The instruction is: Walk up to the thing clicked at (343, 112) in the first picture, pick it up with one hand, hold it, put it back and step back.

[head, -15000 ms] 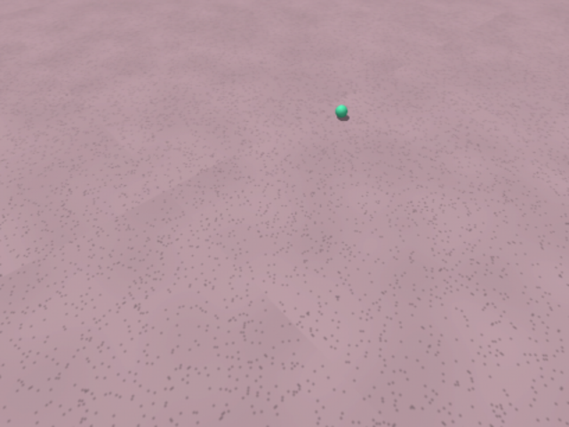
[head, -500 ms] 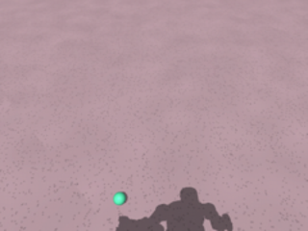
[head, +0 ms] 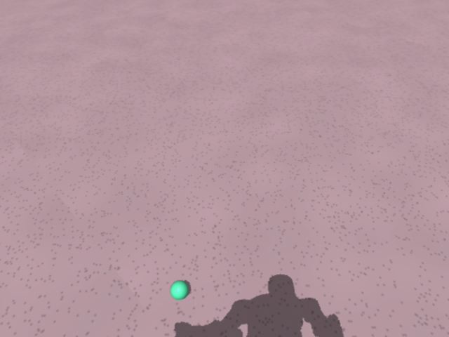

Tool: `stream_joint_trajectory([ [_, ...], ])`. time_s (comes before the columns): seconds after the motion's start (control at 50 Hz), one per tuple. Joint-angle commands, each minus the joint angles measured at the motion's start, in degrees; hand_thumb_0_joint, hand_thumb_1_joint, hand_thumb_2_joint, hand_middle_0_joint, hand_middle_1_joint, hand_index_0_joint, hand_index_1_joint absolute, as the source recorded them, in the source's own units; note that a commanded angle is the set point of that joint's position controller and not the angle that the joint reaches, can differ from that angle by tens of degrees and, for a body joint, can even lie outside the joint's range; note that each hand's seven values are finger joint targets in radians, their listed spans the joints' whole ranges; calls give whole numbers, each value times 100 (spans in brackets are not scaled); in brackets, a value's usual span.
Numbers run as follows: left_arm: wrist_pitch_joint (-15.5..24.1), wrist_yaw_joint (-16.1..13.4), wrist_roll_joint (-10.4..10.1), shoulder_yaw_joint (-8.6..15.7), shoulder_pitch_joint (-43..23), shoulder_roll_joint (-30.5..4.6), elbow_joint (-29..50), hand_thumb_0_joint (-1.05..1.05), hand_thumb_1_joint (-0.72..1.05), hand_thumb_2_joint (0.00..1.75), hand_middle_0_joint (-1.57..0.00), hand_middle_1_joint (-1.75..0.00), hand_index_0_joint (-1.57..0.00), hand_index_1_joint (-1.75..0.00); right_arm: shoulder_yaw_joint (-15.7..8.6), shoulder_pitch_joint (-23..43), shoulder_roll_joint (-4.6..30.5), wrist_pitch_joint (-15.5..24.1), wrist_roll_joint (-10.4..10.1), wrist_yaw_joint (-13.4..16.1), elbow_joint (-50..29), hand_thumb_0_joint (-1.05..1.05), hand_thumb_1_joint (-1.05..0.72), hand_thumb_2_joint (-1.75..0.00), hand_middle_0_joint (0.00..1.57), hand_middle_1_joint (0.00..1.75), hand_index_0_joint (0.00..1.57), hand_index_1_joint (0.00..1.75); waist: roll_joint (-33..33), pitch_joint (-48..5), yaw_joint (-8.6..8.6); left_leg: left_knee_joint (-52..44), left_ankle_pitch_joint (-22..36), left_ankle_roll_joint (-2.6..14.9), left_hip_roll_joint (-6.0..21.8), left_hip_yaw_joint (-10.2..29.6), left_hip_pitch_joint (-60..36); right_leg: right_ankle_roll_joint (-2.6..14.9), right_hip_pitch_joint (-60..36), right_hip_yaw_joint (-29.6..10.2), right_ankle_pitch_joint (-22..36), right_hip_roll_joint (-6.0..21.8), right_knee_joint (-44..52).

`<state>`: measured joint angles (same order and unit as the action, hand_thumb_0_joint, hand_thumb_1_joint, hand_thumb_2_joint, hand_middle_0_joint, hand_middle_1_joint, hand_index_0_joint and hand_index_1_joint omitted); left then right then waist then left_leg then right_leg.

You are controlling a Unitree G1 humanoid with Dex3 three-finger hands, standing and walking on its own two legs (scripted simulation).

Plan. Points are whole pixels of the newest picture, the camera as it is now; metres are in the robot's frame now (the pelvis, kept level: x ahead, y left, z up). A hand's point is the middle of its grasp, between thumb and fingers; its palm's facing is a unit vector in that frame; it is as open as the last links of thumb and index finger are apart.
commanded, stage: stand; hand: left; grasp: from above
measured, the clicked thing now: (179, 289) +0.46 +0.21 -0.74
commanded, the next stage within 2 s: rise first in 0.78 s
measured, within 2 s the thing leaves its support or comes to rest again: neither
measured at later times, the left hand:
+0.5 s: hand out of the picture +0.07 +0.25 -0.16, palm faces -0.02 -0.94 -0.34, open 7.4 cm
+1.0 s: hand out of the picture +0.11 +0.25 -0.16, palm faces +0.05 -0.94 -0.33, open 7.7 cm
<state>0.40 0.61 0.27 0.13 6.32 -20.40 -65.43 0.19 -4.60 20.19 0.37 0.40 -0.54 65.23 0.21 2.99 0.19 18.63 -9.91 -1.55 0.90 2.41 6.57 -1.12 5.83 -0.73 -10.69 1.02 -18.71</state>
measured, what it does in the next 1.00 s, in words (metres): stands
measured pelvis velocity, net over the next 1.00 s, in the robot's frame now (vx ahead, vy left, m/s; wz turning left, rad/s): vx -0.01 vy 0.00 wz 0.01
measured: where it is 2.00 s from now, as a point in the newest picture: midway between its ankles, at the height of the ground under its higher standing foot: outside the picture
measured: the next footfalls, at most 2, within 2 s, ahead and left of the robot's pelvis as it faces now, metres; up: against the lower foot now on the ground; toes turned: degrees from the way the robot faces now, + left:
none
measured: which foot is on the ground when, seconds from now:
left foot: down 0.00-1.00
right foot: down 0.00-1.00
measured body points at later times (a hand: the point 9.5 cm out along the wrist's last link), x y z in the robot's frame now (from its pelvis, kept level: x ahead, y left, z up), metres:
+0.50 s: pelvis +0.00 +0.00 +0.00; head +0.01 +0.00 +0.45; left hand +0.07 +0.30 -0.13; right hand +0.07 -0.31 -0.13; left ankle +0.00 +0.14 -0.75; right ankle +0.00 -0.13 -0.75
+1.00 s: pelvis -0.01 +0.00 -0.01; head +0.03 +0.00 +0.44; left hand +0.11 +0.30 -0.13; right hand +0.09 -0.29 -0.13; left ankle +0.01 +0.14 -0.75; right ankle +0.00 -0.13 -0.75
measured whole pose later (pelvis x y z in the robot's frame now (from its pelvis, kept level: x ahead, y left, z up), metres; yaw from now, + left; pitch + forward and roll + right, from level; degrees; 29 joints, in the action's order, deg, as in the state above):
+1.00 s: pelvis -0.01 +0.00 -0.01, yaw +1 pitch +1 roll +0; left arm 1.9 0.1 -0.4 3.6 2.3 -19.0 -62.1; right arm 0.4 -9.7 18.9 2.2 -2.3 1.7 53.3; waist 0.2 2.4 -0.5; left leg 25.8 -12.4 -1.5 0.8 3.4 14.8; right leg -0.9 13.3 0.1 -13.2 1.0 -25.2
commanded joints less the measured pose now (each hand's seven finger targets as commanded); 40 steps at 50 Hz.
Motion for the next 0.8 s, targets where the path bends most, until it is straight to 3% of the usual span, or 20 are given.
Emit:
stream_joint_trajectory([
  [0.0, 132, -102, 22, 216, -180, -1224, 311, 0, 90, 90, -20, -30, -20, -30, -246, 222, 1235, 112, -7, 75, -318, 0, -90, -90, 20, 30, 20, 30, 1, -335, -23, -328, 430, 242, 603, 407, 59, 193, 49, -437, 447, 583, 288],
  [0.12, 161, -107, 14, 224, -200, -1255, 363, 0, 90, 90, -20, -30, -20, -30, -235, 162, 1200, 128, -7, 73, -334, 0, -90, -90, 20, 30, 20, 30, -74, -459, -32, -220, 867, 234, 608, 384, -72, 205, -21, -438, 823, 616, 243],
  [0.34, 147, -103, 17, 224, -191, -1241, 370, 0, 90, 90, -20, -30, -20, -30, -226, 40, 1251, 105, -1, 70, -323, 0, -90, -90, 20, 30, 20, 30, 10, -300, -42, -274, 369, 241, 586, 399, 108, 196, 37, -470, 391, 595, 353],
  [0.6, 155, -107, 12, 228, -157, -1251, 398, 0, 90, 90, -20, -30, -20, -30, -213, -2, 1229, 113, -4, 81, -360, 0, -90, -90, 20, 30, 20, 30, -18, -436, -33, -193, 853, 250, 611, 392, -22, 208, -69, -447, 867, 621, 267],
  [0.78, 140, -103, 21, 220, -123, -1231, 386, 0, 90, 90, -20, -30, -20, -30, -217, 14, 1248, 113, -5, 86, -388, 0, -90, -90, 20, 30, 20, 30, 39, -407, -14, -215, 770, 251, 611, 403, 22, 199, -103, -413, 750, 620, 280],
])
